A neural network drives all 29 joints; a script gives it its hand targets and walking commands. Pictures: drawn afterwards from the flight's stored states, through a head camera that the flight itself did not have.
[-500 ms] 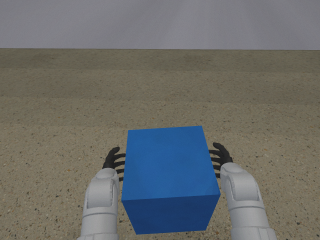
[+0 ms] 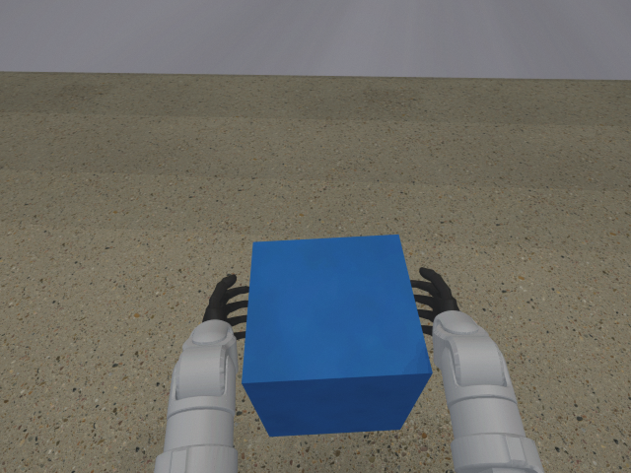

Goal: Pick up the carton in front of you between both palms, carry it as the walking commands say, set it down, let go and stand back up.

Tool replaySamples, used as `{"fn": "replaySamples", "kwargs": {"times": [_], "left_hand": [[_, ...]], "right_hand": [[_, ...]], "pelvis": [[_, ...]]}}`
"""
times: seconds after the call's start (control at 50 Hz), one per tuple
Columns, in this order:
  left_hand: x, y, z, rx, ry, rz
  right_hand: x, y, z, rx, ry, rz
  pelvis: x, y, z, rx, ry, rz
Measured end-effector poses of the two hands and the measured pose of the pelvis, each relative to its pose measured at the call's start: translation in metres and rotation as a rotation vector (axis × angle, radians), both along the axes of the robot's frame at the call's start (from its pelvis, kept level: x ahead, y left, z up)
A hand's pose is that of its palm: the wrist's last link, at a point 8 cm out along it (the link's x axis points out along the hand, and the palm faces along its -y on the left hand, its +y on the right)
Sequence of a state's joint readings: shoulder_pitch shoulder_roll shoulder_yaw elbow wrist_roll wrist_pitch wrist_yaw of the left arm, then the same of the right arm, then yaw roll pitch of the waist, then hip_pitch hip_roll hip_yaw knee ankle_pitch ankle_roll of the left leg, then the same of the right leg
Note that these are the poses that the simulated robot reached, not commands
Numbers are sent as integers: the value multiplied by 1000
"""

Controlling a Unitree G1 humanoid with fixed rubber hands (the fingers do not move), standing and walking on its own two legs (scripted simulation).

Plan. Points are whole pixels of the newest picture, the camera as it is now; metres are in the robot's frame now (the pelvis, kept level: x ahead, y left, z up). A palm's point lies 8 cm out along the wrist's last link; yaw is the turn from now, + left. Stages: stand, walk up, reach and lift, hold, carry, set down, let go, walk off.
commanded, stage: hold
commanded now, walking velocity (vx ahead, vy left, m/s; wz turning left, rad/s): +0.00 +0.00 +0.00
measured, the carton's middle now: (330, 341) +0.32 +0.00 -0.04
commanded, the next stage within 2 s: set down in 0.40 s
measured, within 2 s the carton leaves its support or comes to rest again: neither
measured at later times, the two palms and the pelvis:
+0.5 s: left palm (217, 340) +0.27 +0.15 +0.05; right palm (455, 331) +0.27 -0.15 +0.05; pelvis -0.03 +0.00 +0.00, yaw -1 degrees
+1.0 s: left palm (252, 354) +0.33 +0.13 -0.11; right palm (427, 345) +0.34 -0.17 -0.11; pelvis -0.04 -0.02 -0.04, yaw -3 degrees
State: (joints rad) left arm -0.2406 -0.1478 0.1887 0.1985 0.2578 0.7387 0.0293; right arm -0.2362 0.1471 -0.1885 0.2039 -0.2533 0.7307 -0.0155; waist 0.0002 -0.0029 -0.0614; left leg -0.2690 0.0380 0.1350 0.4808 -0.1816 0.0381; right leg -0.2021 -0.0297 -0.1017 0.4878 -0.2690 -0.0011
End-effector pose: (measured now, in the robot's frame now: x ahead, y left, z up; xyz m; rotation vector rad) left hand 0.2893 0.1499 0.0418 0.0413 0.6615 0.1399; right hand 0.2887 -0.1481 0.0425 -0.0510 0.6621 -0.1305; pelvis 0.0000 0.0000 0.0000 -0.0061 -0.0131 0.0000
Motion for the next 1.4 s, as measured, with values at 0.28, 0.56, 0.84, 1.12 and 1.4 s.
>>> {"fn": "replaySamples", "kwargs": {"times": [0.28, 0.56, 0.84, 1.12, 1.4], "left_hand": [[-21, 0, 6, -1, -6, 16], [-14, -6, 10, -44, -16, 22], [35, -18, -54, -35, 43, 26], [58, -15, -197, -43, -19, 75], [89, -11, -255, -60, 2, 114]], "right_hand": [[-15, 0, 7, -7, -4, 18], [-17, -5, 10, 19, -13, -30], [33, -17, -54, 5, 46, -19], [67, -15, -201, 44, -12, 8], [106, -11, -260, 53, 11, 27]], "pelvis": [[-17, -4, 4, 6, -126, 13], [-28, -4, -1, 4, -157, -32], [-34, -9, -19, 14, 31, -54], [-39, -20, -77, 27, 498, -63], [-42, -16, -138, 31, 681, -62]]}}
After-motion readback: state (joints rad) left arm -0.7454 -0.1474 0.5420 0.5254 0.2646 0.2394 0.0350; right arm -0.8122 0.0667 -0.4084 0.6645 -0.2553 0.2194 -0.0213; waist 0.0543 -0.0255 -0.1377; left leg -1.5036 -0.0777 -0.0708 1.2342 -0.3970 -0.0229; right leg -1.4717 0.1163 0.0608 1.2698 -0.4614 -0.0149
